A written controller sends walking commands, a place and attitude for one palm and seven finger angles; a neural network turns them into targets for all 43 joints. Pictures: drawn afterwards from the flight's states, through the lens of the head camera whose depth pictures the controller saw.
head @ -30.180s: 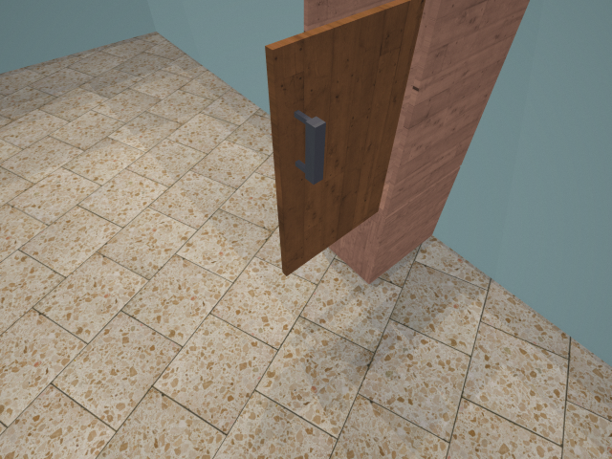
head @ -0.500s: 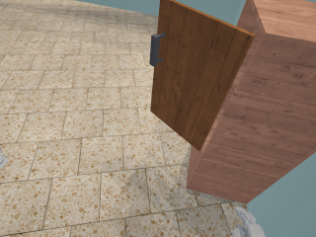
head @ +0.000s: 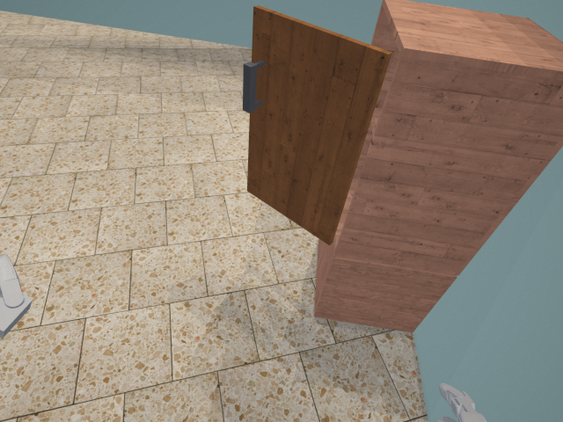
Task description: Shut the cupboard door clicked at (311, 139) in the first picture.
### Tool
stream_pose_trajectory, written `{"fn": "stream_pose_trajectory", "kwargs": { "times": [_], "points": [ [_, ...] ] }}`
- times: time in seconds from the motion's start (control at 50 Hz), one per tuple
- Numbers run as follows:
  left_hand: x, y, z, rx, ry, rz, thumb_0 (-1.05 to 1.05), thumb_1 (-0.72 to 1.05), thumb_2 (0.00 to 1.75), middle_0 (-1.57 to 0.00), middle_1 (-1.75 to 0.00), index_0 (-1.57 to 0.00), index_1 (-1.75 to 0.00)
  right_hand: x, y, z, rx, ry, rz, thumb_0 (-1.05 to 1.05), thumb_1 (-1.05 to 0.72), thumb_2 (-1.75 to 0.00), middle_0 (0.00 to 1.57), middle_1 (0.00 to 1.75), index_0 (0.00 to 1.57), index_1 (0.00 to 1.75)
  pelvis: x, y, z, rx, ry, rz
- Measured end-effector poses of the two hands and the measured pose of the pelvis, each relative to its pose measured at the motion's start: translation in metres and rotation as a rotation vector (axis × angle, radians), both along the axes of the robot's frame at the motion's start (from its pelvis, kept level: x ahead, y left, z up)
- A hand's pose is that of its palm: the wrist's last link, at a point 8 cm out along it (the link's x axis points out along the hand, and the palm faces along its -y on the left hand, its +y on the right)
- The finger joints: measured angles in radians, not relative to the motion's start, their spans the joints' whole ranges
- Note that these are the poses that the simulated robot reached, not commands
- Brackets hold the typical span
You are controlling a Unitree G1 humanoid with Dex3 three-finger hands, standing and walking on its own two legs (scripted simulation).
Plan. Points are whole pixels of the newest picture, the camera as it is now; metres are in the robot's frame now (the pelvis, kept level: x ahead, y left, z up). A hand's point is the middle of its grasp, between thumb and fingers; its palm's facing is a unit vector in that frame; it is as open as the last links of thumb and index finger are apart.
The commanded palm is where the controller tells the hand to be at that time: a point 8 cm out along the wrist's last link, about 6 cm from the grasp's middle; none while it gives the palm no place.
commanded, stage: stop stepping back and stand still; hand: left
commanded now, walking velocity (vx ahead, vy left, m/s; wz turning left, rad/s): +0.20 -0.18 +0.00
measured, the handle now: (255, 86) +0.90 +0.12 +0.07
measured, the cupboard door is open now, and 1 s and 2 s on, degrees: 57 57 57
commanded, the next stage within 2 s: let the arm hang, fingers relaxed in 0.64 s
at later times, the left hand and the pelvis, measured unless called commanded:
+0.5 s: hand out of the picture +0.12 +0.31 +0.16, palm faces +0.54 -0.78 -0.32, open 7.4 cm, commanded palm +0.05 +0.34 +0.18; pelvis -0.08 +0.03 -0.01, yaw +2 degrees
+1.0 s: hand out of the picture +0.02 +0.19 -0.16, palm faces +0.01 -0.99 -0.14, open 7.3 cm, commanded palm none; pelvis -0.07 +0.03 -0.01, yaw +3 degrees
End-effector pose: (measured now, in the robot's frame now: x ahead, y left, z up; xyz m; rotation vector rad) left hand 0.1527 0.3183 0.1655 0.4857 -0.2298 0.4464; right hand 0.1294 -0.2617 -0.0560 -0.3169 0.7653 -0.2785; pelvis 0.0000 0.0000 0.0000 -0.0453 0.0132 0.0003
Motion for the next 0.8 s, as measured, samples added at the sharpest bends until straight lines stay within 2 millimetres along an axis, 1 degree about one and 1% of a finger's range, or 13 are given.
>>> {"fn": "stream_pose_trajectory", "kwargs": {
  "times": [0.08, 0.16, 0.24, 0.32, 0.38, 0.44, 0.5, 0.62, 0.68, 0.74, 0.76, 0.78, 0.8],
  "points": [
    [-0.023, -0.004, 0.005, -0.034, -0.011, -0.001, 0.01, 0.89, 0.9, -0.21, -0.3, -0.21, -0.3, -0.028, 0.021, 0.004, 0.033, 0.0, 0.041, 0.01, -0.91, -0.9, 0.2, 0.3, 0.2, 0.3, -0.021, 0.001, 0.01, -0.012, 0.002, 0.031],
    [-0.049, -0.013, 0.021, 0.026, -0.04, -0.042, 0.01, 0.89, 0.9, -0.21, -0.3, -0.21, -0.3, -0.041, 0.04, 0.001, 0.088, -0.028, 0.1, 0.01, -0.9, -0.9, 0.2, 0.3, 0.2, 0.3, -0.043, -0.002, 0.008, 0.01, 0.018, 0.033],
    [-0.071, -0.015, 0.027, 0.077, -0.034, -0.059, 0.01, 0.89, 0.9, -0.21, -0.31, -0.21, -0.3, -0.052, 0.048, -0.014, 0.129, -0.038, 0.123, 0.01, -0.9, -0.89, 0.2, 0.3, 0.21, 0.3, -0.068, 0.001, -0.001, 0.005, -0.005, 0.009],
    [-0.088, -0.002, 0.02, 0.034, -0.061, -0.006, 0.01, 0.89, 0.9, -0.21, -0.31, -0.21, -0.3, -0.068, 0.048, -0.021, 0.129, 0.001, 0.1, 0.01, -0.9, -0.89, 0.2, 0.3, 0.21, 0.3, -0.07, 0.008, -0.001, 0.017, -0.026, -0.001],
    [-0.089, 0.012, 0.012, -0.014, -0.111, 0.044, 0.01, 0.89, 0.9, -0.21, -0.31, -0.21, -0.3, -0.076, 0.047, -0.023, 0.085, 0.026, 0.102, 0.01, -0.9, -0.89, 0.2, 0.3, 0.21, 0.3, -0.069, 0.016, -0.004, 0.021, -0.036, 0.029],
    [-0.086, 0.024, 0.006, -0.035, -0.153, 0.054, 0.01, 0.89, 0.9, -0.21, -0.31, -0.21, -0.3, -0.075, 0.047, -0.027, 0.04, 0.016, 0.093, 0.01, -0.9, -0.89, 0.2, 0.3, 0.21, 0.3, -0.072, 0.029, -0.014, 0.015, -0.046, 0.055],
    [-0.082, 0.03, 0.006, -0.017, -0.119, 0.037, 0.01, 0.89, 0.9, -0.21, -0.3, -0.21, -0.3, -0.074, 0.055, -0.024, 0.055, -0.017, 0.064, 0.01, -0.9, -0.89, 0.2, 0.3, 0.21, 0.3, -0.077, 0.035, -0.014, 0.035, -0.059, 0.031],
    [-0.082, 0.023, 0.024, 0.068, -0.068, -0.023, 0.01, 0.89, 0.9, -0.21, -0.3, -0.21, -0.3, -0.074, 0.079, -0.014, 0.128, -0.047, 0.101, 0.01, -0.9, -0.9, 0.2, 0.3, 0.2, 0.3, -0.08, 0.033, -0.002, 0.02, -0.058, 0.016],
    [-0.083, 0.018, 0.026, 0.102, -0.049, -0.025, 0.01, 0.89, 0.9, -0.21, -0.3, -0.21, -0.3, -0.07, 0.082, -0.019, 0.16, -0.048, 0.114, 0.01, -0.9, -0.89, 0.2, 0.3, 0.21, 0.3, -0.078, 0.03, -0.003, 0.023, -0.053, 0.016],
    [-0.082, 0.018, 0.022, 0.087, -0.018, 0.005, 0.01, 0.89, 0.9, -0.21, -0.31, -0.21, -0.3, -0.066, 0.08, -0.026, 0.175, -0.025, 0.118, 0.01, -0.9, -0.89, 0.2, 0.3, 0.21, 0.3, -0.074, 0.028, -0.003, 0.023, -0.046, 0.018],
    [-0.079, 0.019, 0.013, 0.082, 0.016, 0.007, 0.01, 0.89, 0.9, -0.21, -0.3, -0.21, -0.3, -0.065, 0.078, -0.031, 0.183, -0.017, 0.133, 0.01, -0.9, -0.89, 0.2, 0.3, 0.21, 0.3, -0.073, 0.028, -0.004, 0.022, -0.037, 0.022],
    [-0.072, 0.02, -0.006, 0.052, 0.088, 0.007, 0.01, 0.89, 0.9, -0.21, -0.3, -0.21, -0.3, -0.063, 0.075, -0.038, 0.191, 0.002, 0.15, 0.01, -0.9, -0.89, 0.2, 0.3, 0.21, 0.3, -0.073, 0.03, -0.006, 0.019, -0.03, 0.026],
    [-0.066, 0.022, -0.032, -0.002, 0.187, 0.011, 0.0, 0.9, 0.9, -0.2, -0.3, -0.2, -0.3, -0.062, 0.072, -0.046, 0.194, 0.029, 0.158, 0.01, -0.9, -0.89, 0.2, 0.3, 0.21, 0.3, -0.073, 0.031, -0.009, 0.016, -0.024, 0.032]
  ]
}}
